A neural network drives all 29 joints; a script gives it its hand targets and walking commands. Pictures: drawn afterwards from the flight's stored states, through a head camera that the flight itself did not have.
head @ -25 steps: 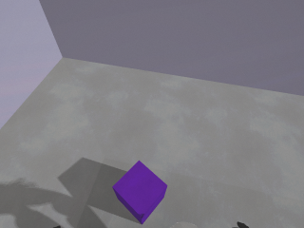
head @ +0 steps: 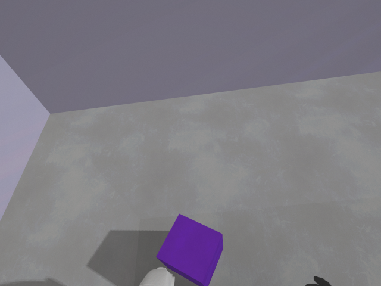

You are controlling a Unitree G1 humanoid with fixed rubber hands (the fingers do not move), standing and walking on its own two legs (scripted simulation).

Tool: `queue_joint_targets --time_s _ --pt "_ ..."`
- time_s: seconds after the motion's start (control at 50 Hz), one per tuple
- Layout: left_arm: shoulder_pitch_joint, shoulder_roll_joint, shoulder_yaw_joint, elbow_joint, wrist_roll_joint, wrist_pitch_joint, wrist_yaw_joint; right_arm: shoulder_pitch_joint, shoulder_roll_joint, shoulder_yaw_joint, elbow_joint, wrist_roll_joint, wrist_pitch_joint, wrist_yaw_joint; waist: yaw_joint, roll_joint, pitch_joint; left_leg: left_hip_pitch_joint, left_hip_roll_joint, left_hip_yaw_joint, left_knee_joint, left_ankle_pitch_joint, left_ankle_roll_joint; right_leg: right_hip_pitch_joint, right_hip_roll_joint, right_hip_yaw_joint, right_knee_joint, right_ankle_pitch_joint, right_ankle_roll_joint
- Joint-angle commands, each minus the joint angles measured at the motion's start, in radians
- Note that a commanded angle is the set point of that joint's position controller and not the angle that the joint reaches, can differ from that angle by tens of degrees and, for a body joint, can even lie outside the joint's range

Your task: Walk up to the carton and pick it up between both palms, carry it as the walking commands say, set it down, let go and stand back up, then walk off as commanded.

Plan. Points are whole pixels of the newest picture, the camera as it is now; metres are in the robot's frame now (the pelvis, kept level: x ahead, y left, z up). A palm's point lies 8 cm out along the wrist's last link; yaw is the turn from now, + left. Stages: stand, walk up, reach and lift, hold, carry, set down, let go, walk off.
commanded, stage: walk off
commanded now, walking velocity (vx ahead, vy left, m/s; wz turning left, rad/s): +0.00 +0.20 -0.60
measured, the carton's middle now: (193, 252) +0.33 +0.11 -0.66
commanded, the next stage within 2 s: none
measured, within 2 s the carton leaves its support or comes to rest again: neither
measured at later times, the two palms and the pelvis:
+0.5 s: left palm (80, 245) +0.22 +0.34 -0.12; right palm out of the picture +0.03 -0.14 -0.14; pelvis +0.04 +0.12 -0.02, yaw -18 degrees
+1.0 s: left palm (47, 218) +0.27 +0.42 -0.08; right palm out of the picture +0.05 -0.10 -0.13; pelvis +0.08 +0.18 +0.00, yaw -35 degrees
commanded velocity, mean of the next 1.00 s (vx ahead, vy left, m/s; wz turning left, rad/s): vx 0.00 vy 0.20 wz -0.60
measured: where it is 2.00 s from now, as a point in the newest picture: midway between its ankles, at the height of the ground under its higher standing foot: (156, 276)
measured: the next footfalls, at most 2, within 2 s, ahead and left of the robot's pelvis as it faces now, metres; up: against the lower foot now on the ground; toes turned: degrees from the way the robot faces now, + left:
left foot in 0.18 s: +0.08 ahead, +0.22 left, +0.00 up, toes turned -6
right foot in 0.56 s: +0.04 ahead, +0.05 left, +0.00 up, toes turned -26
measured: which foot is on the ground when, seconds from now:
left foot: up 0.00-0.16, down 0.18-0.56, up 0.58-1.00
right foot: down 0.00-0.18, up 0.20-0.54, down 0.56-1.00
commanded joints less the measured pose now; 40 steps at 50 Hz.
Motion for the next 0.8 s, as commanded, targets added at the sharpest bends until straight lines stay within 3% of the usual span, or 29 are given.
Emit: queue_joint_targets --time_s 0.0,0.06,0.1,0.12,0.14,0.16,0.18,0.2,0.22,0.24,0.26,0.28,0.3,0.36,0.38,0.42,0.46,0.5,0.52,0.54,0.56,0.58,0.6,0.62,0.64,0.68,0.74,0.78 --pt "0.022 0.218 0.069 -0.056 0.006 -0.007 0.004 -0.068 -0.038 -0.007 -0.094 0.007 -0.021 0.002 0.029 -0.239 -0.009 -0.021 -0.024 0.020 -0.133 -0.031 -0.003 0.046 -0.151 0.211 -0.113 0.045 -0.119" --pt "0.006 0.243 0.084 -0.065 0.009 -0.001 0.007 -0.072 -0.038 -0.003 -0.117 0.015 -0.031 0.002 0.032 -0.275 -0.018 0.083 -0.033 0.012 -0.282 -0.101 0.017 0.017 -0.167 0.270 -0.075 0.117 -0.119" --pt "-0.056 0.252 0.085 -0.086 0.011 0.001 0.009 0.009 -0.053 -0.009 -0.101 0.023 -0.039 -0.007 -0.014 -0.271 -0.035 0.240 -0.054 0.026 -0.421 -0.102 0.044 -0.054 -0.163 0.296 -0.035 0.208 -0.083" --pt "-0.089 0.238 0.081 -0.091 0.004 0.000 0.011 0.092 -0.056 -0.013 -0.072 0.024 -0.045 -0.016 -0.058 -0.239 -0.053 0.376 -0.058 0.047 -0.567 0.000 0.062 -0.102 -0.140 0.281 0.013 0.210 -0.050" --pt "-0.069 0.187 0.065 -0.087 0.002 -0.007 0.010 0.156 -0.089 -0.025 -0.049 0.011 -0.056 -0.025 -0.078 -0.140 -0.079 0.529 -0.027 0.053 -0.634 0.007 0.070 -0.188 -0.072 0.227 0.083 0.095 -0.013" --pt "0.006 0.091 0.046 -0.076 0.012 -0.009 0.011 0.170 -0.159 -0.034 -0.056 0.003 -0.063 -0.031 -0.050 0.104 -0.110 0.627 0.189 -0.146 -0.734 -0.090 0.089 -0.290 0.060 0.082 0.312 -0.241 0.027" --pt "0.031 0.011 0.030 -0.080 0.018 0.000 0.025 0.070 -0.186 -0.019 -0.128 0.018 -0.064 -0.031 -0.020 0.172 -0.109 0.535 0.333 -0.266 -0.706 0.047 0.136 -0.372 0.163 0.018 0.557 -0.479 0.045" --pt "-0.011 0.060 0.039 -0.102 0.008 0.011 0.032 0.059 -0.218 -0.026 -0.112 0.010 -0.056 -0.028 -0.047 0.345 -0.119 0.365 0.349 -0.268 -0.764 0.033 0.241 -0.331 0.128 -0.053 0.686 -0.436 0.033" --pt "-0.051 0.122 0.054 -0.089 0.007 0.020 0.030 0.021 -0.133 -0.004 -0.111 0.014 -0.058 -0.024 -0.037 0.262 -0.044 0.303 0.273 -0.192 -0.774 -0.051 0.234 -0.336 0.098 -0.054 0.748 -0.343 0.024" --pt "-0.049 0.136 0.064 -0.068 0.012 0.024 0.017 -0.015 -0.094 0.010 -0.105 0.017 -0.058 -0.025 -0.021 0.222 0.015 0.270 0.200 -0.098 -0.763 -0.028 0.202 -0.335 0.096 -0.064 0.768 -0.276 0.026" --pt "-0.004 0.154 0.070 -0.037 0.011 0.024 0.009 -0.045 -0.078 0.014 -0.114 0.010 -0.057 -0.029 0.002 0.209 -0.005 0.319 0.165 -0.035 -0.721 0.088 0.208 -0.323 0.087 -0.098 0.805 -0.233 0.043" --pt "0.012 0.137 0.065 -0.024 0.013 0.025 -0.002 -0.026 -0.058 0.018 -0.109 0.010 -0.061 -0.041 -0.006 0.179 -0.013 0.342 0.160 0.009 -0.678 0.244 0.236 -0.319 0.080 -0.125 0.823 -0.220 0.055" --pt "0.007 0.112 0.057 -0.021 0.007 0.025 -0.009 -0.003 -0.063 0.018 -0.102 0.009 -0.066 -0.049 -0.015 0.173 -0.032 0.377 0.164 0.039 -0.658 0.319 0.257 -0.316 0.080 -0.136 0.805 -0.218 0.064" --pt "-0.089 0.070 0.039 -0.053 0.004 0.023 -0.025 0.074 -0.060 0.018 -0.071 0.007 -0.072 -0.059 -0.066 0.156 -0.037 0.475 0.197 0.036 -0.625 0.408 0.308 -0.334 0.070 -0.175 0.659 -0.232 0.059" --pt "-0.100 0.057 0.033 -0.056 0.003 0.024 -0.026 0.078 -0.061 0.017 -0.064 0.004 -0.072 -0.062 -0.067 0.163 -0.054 0.500 0.211 0.034 -0.614 0.406 0.321 -0.316 0.062 -0.188 0.604 -0.238 0.052" --pt "-0.146 0.029 0.017 -0.076 -0.002 0.025 -0.030 0.088 -0.059 0.016 -0.051 -0.001 -0.068 -0.059 -0.077 0.189 -0.061 0.484 0.211 0.069 -0.590 0.453 0.324 -0.234 0.065 -0.223 0.473 -0.281 0.034" --pt "-0.150 0.011 0.007 -0.081 -0.009 0.019 -0.028 0.105 -0.067 0.011 -0.036 -0.006 -0.067 -0.058 -0.079 0.176 -0.075 0.499 0.224 0.078 -0.559 0.540 0.327 -0.170 0.073 -0.242 0.352 -0.257 0.015" --pt "-0.125 0.000 0.001 -0.075 -0.007 0.008 -0.022 0.099 -0.087 0.004 -0.023 0.003 -0.064 -0.056 -0.044 0.125 -0.090 0.460 0.211 0.113 -0.492 0.519 0.301 -0.055 0.075 -0.260 0.171 -0.132 -0.007" --pt "-0.078 0.011 0.002 -0.064 0.000 -0.001 -0.017 0.097 -0.102 -0.003 -0.020 0.007 -0.062 -0.055 -0.011 0.112 -0.091 0.370 0.186 0.158 -0.424 0.407 0.259 0.066 0.064 -0.236 0.039 -0.005 -0.012" --pt "-0.004 0.072 0.016 -0.049 0.014 -0.014 -0.010 0.106 -0.080 0.001 -0.023 0.009 -0.064 -0.051 0.042 -0.017 -0.118 0.183 0.138 0.207 -0.260 0.208 0.189 0.288 -0.052 -0.073 -0.102 0.078 -0.020" --pt "0.032 0.255 0.055 -0.068 0.019 -0.017 -0.001 0.116 -0.017 0.016 -0.087 0.009 -0.067 -0.043 0.030 -0.350 -0.116 -0.119 0.005 0.200 -0.015 -0.378 0.093 0.407 -0.455 0.448 -0.089 0.586 -0.148" --pt "0.124 0.240 0.059 -0.030 -0.013 -0.009 0.008 0.041 -0.099 -0.006 -0.086 -0.007 -0.048 -0.047 0.083 -0.181 -0.148 -0.110 0.006 0.047 0.099 -0.378 0.073 0.333 -0.449 0.429 -0.076 0.706 -0.242" --pt "0.073 0.208 0.046 -0.031 -0.011 -0.004 0.015 0.023 -0.095 -0.009 -0.079 0.003 -0.039 -0.041 0.048 -0.144 -0.065 -0.121 0.024 0.017 0.158 -0.289 0.054 0.258 -0.389 0.331 -0.074 0.642 -0.237" --pt "-0.002 0.171 0.035 -0.047 -0.006 -0.003 0.013 0.022 -0.075 -0.006 -0.063 0.005 -0.040 -0.034 0.022 -0.100 -0.018 -0.125 0.041 0.006 0.148 -0.191 0.044 0.207 -0.319 0.244 -0.084 0.579 -0.190" --pt "-0.048 0.147 0.025 -0.050 -0.009 -0.007 0.011 0.018 -0.080 -0.011 -0.063 -0.002 -0.039 -0.028 -0.002 -0.111 -0.012 -0.124 0.042 0.003 0.129 -0.120 0.041 0.200 -0.251 0.174 -0.091 0.545 -0.144" --pt "-0.072 0.125 0.018 -0.056 -0.013 -0.016 0.009 0.072 -0.068 -0.015 -0.043 -0.003 -0.028 -0.016 -0.029 -0.135 -0.047 -0.073 0.017 0.027 0.152 -0.043 0.027 0.173 -0.190 0.097 -0.075 0.629 -0.112" --pt "-0.027 0.165 0.031 -0.042 -0.010 -0.025 0.008 0.070 -0.030 -0.013 -0.048 0.001 -0.017 -0.007 -0.030 -0.151 -0.071 -0.068 -0.001 0.032 0.163 -0.012 0.012 0.148 -0.158 0.090 -0.076 0.583 -0.083" --pt "-0.021 0.186 0.040 -0.040 -0.005 -0.023 0.009 0.052 -0.026 -0.012 -0.051 -0.003 -0.009 -0.006 -0.026 -0.153 -0.054 -0.064 -0.007 0.035 0.145 0.006 0.007 0.091 -0.144 0.111 -0.097 0.419 -0.074"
